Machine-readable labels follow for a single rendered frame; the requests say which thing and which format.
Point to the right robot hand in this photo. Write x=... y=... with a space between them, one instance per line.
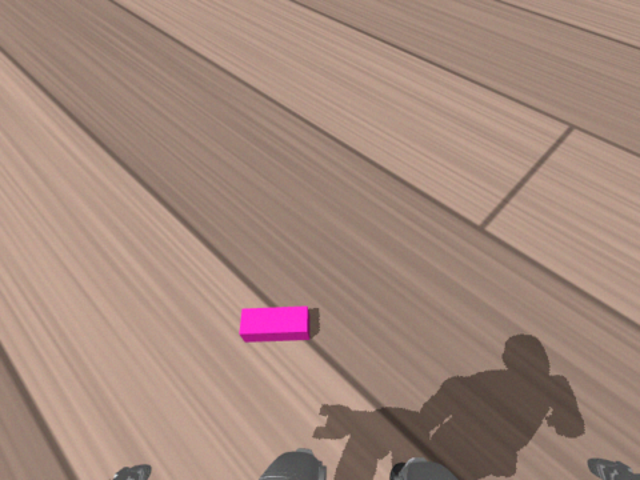
x=609 y=470

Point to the right robot foot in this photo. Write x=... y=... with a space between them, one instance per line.
x=395 y=470

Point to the carton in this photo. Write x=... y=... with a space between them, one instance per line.
x=275 y=324

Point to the left robot hand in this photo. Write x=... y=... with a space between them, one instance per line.
x=140 y=472

